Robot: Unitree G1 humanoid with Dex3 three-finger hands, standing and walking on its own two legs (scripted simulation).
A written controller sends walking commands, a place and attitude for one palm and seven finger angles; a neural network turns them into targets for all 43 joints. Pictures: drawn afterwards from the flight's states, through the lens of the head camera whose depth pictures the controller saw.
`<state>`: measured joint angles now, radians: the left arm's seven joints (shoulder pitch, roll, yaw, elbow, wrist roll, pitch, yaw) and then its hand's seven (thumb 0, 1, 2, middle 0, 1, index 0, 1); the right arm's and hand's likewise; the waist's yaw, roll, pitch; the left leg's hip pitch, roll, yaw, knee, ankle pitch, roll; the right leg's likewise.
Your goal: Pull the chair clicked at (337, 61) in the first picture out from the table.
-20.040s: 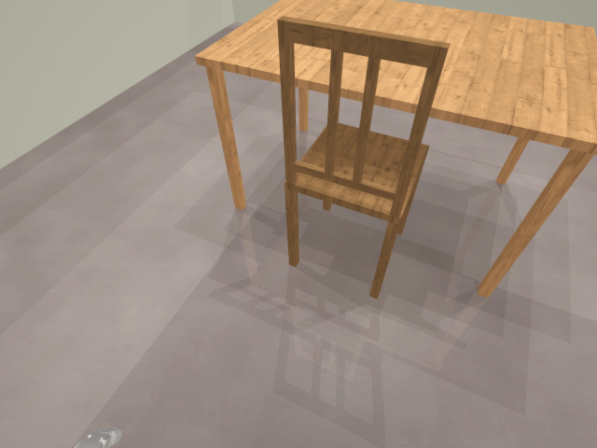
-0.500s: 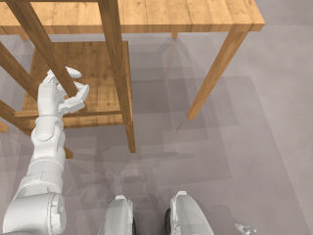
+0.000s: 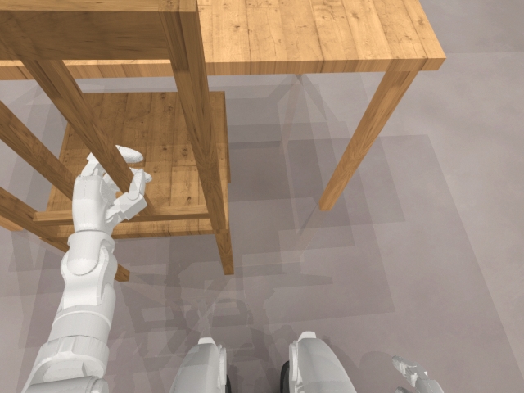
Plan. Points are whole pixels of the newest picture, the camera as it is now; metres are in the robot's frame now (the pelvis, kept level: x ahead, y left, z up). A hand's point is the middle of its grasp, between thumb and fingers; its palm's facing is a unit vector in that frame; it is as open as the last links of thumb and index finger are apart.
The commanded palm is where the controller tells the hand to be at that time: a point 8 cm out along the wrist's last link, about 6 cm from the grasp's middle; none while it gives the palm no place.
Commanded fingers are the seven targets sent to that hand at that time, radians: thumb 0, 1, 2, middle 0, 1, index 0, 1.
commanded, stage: hook a spindle and tug to test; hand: left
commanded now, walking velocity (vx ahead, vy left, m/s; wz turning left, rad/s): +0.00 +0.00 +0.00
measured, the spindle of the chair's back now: (45, 162) +0.42 +0.30 +0.06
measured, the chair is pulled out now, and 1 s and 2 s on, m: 0.03 0.11 0.21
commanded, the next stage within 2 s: step backward, pulling the chair out in 0.18 s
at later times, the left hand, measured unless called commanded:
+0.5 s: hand (141, 202) +0.38 +0.17 +0.02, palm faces +0.20 -0.98 -0.07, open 5.4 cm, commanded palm +0.36 +0.22 +0.02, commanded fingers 0.00 0.90 0.90 -0.50 -1.45 -0.50 -1.45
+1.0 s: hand (170, 241) +0.32 +0.13 +0.03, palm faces +0.06 -0.99 -0.14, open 5.2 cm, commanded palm +0.30 +0.17 +0.03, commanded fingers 0.00 0.90 0.90 -0.50 -1.45 -0.50 -1.45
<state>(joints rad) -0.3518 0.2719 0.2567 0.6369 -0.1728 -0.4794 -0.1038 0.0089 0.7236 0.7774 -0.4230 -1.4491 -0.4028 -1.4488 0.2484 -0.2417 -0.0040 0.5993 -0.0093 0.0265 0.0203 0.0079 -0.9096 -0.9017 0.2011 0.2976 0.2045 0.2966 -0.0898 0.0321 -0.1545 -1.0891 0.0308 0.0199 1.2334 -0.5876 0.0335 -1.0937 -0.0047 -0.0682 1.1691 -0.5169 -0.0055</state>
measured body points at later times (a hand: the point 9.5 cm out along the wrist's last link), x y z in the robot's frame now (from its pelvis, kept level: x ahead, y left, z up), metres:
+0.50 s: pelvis +0.01 +0.00 +0.07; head +0.12 +0.01 +0.51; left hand +0.37 +0.22 +0.03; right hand +0.12 -0.24 -0.05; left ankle -0.01 +0.09 -0.63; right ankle +0.01 -0.12 -0.63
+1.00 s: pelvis -0.03 -0.01 +0.09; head +0.07 -0.02 +0.53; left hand +0.32 +0.18 +0.04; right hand +0.05 -0.27 -0.04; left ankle -0.01 +0.09 -0.63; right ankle +0.01 -0.12 -0.63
